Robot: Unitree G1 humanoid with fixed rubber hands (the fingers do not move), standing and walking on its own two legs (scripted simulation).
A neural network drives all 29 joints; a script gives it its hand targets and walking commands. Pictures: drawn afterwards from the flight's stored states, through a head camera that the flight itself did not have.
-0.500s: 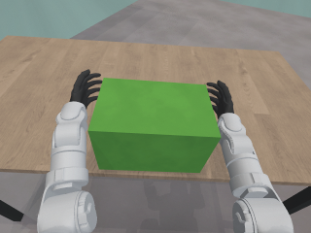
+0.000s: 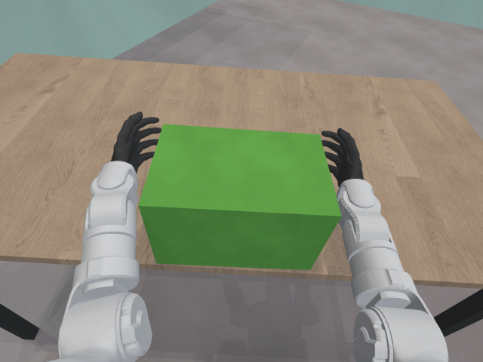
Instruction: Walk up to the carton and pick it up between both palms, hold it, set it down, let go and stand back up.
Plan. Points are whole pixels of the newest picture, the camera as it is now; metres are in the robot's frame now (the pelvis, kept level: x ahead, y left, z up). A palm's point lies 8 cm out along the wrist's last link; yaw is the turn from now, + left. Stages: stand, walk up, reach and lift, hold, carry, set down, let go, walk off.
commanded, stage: set down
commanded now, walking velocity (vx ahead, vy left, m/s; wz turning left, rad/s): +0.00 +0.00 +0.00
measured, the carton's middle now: (238, 198) +0.37 +0.02 +0.07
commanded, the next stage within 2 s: none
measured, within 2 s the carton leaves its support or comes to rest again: neither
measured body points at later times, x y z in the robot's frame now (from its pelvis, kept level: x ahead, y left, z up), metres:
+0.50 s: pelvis +0.00 +0.00 +0.00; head +0.00 +0.03 +0.45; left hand +0.41 +0.20 +0.13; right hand +0.39 -0.17 +0.12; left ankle -0.02 +0.10 -0.75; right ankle +0.00 -0.12 -0.75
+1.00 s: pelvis +0.00 +0.00 +0.00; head +0.00 +0.03 +0.45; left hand +0.41 +0.20 +0.13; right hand +0.39 -0.17 +0.12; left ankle -0.02 +0.10 -0.75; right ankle +0.00 -0.12 -0.75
